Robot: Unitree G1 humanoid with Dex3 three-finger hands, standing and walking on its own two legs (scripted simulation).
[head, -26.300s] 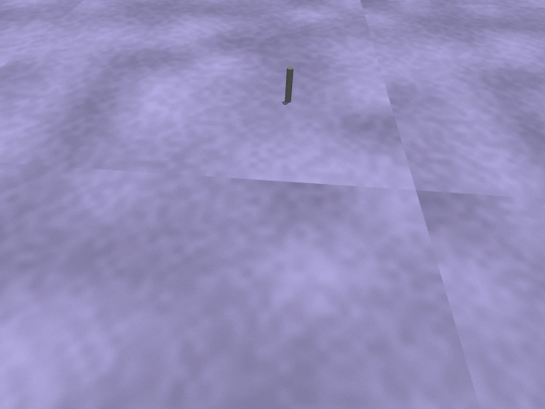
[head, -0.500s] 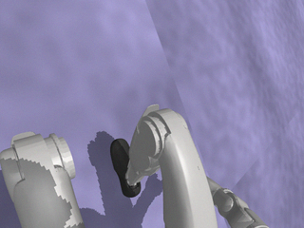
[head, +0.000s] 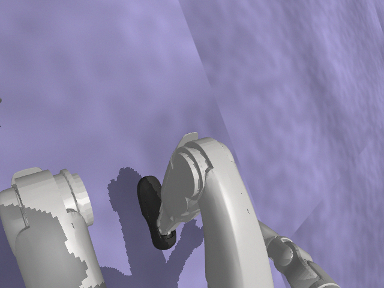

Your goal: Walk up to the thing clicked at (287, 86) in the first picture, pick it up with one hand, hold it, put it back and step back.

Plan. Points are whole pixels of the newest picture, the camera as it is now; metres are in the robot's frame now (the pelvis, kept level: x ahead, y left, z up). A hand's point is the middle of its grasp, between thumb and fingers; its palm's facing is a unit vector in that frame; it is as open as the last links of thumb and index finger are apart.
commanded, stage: open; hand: left
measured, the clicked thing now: out of the picture +0.45 +0.28 -0.18
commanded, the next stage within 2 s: withdraw in 0.10 s
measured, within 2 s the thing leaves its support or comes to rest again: neither
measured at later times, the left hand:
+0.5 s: hand out of the picture +0.46 +0.32 -0.13, palm faces +0.41 -0.91 -0.01, open 17.2 cm
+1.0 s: hand out of the picture +0.38 +0.43 +0.02, palm faces +0.40 -0.83 -0.39, open 17.4 cm
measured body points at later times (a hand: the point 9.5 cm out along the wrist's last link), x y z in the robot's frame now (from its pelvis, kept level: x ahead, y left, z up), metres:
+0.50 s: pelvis +0.00 +0.00 +0.01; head +0.24 +0.18 +0.34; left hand +0.43 +0.37 -0.12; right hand +0.14 -0.26 -0.04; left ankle +0.08 +0.11 -0.27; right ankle +0.16 -0.13 -0.26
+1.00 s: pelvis +0.01 +0.00 +0.08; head +0.19 +0.12 +0.47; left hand +0.35 +0.47 +0.04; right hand +0.19 -0.24 -0.02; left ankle +0.08 +0.11 -0.27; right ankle +0.16 -0.13 -0.26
